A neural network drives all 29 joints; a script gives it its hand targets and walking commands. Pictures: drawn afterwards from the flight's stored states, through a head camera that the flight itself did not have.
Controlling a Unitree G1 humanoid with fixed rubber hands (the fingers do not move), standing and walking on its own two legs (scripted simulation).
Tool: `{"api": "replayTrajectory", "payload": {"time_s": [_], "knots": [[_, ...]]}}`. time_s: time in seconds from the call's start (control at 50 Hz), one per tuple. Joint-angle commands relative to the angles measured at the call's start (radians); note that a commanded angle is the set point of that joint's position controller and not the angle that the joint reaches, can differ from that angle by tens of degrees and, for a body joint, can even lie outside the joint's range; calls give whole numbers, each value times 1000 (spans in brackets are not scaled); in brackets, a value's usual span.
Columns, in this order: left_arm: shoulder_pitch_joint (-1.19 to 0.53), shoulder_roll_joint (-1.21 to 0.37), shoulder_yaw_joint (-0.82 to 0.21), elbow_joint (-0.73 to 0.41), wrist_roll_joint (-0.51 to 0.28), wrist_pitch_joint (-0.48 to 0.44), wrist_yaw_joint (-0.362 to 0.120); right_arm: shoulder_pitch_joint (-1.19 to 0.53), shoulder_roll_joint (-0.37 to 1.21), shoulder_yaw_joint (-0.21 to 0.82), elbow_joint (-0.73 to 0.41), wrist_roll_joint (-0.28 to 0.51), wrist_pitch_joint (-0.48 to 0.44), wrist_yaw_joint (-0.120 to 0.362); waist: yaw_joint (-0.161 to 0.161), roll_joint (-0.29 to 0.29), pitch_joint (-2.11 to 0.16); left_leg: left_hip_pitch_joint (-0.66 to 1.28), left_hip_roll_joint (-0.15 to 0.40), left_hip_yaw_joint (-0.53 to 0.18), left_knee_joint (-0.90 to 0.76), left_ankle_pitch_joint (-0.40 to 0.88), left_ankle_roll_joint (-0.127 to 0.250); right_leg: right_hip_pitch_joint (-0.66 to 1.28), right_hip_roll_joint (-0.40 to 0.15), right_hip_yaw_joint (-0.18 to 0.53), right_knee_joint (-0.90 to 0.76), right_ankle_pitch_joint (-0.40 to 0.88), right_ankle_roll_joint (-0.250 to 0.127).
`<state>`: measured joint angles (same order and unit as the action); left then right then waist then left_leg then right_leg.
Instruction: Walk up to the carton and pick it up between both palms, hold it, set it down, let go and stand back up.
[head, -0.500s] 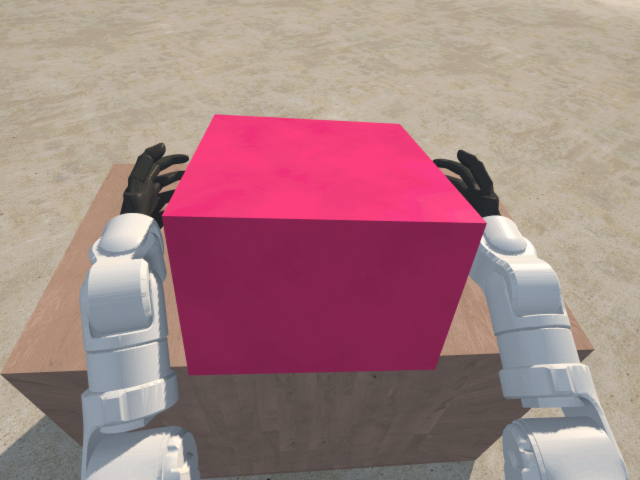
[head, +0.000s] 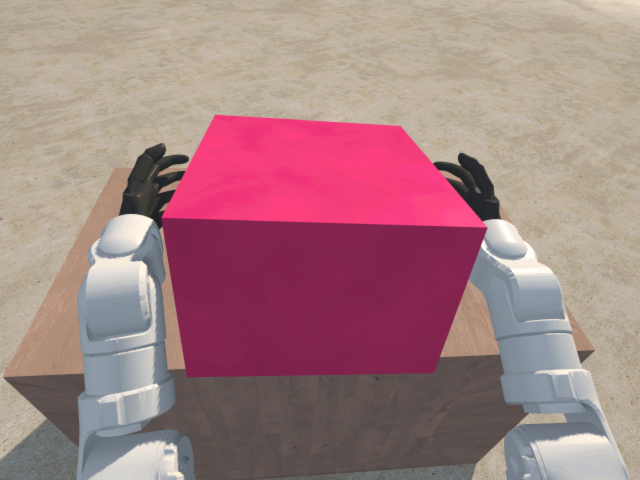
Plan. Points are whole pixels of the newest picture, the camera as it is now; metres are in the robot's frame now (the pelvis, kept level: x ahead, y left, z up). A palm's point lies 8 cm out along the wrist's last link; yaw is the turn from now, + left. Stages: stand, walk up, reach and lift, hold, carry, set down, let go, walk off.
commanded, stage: hold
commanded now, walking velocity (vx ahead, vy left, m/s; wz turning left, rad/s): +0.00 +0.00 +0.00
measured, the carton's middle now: (312, 229) +0.40 +0.00 +0.13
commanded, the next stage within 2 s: none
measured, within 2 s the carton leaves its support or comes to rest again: neither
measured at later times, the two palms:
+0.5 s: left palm (140, 218) +0.34 +0.19 +0.20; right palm (471, 215) +0.35 -0.18 +0.19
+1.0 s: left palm (137, 220) +0.33 +0.19 +0.20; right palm (473, 215) +0.35 -0.18 +0.19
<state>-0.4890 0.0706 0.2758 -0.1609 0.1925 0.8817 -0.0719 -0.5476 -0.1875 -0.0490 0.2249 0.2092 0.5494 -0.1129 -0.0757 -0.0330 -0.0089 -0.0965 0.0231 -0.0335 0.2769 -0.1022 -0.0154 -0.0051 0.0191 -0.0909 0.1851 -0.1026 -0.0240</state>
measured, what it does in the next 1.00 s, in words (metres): stands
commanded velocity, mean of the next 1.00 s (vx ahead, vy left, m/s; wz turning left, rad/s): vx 0.00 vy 0.00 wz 0.00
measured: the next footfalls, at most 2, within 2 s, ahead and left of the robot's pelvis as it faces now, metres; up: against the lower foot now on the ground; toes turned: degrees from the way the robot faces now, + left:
none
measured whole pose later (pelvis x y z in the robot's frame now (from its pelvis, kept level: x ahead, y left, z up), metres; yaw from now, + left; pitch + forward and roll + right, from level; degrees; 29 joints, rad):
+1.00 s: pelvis +0.00 +0.00 +0.00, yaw +0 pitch -5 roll -1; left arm -0.48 0.06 0.29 -0.21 0.20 0.92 -0.07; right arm -0.56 -0.19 -0.04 0.21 0.22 0.58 -0.11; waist -0.06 -0.04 0.00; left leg -0.09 0.03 -0.03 0.28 -0.11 -0.02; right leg 0.00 0.02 -0.09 0.19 -0.11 -0.03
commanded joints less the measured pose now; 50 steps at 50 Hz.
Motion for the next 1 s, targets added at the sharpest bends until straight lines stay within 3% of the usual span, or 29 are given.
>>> {"api": "replayTrajectory", "payload": {"time_s": [0.0, 0.38, 0.62, 0.98], "knots": [[-610, -309, -441, -223, -171, -91, -137, -700, 324, 277, -316, 84, -76, 115, 9, 52, -399, 160, -59, 46, -13, 142, 11, 56, 34, -21, -5, 145, 24], [-587, -311, -479, -283, -186, -82, -127, -677, 320, 291, -359, 90, -79, 115, -1, 68, -456, 219, -64, 43, 19, 263, 1, 64, 37, -12, 3, 250, 24], [-581, -302, -457, -283, -184, -65, -144, -682, 320, 302, -363, 111, -54, 103, 3, 52, -424, 179, -66, 43, 14, 247, 8, 96, 32, -9, 10, 271, 28], [-605, -302, -454, -268, -182, -68, -147, -697, 326, 284, -344, 95, -52, 109, 3, 61, -423, 170, -64, 50, 1, 192, 10, 78, 31, -11, 1, 203, 24]]}}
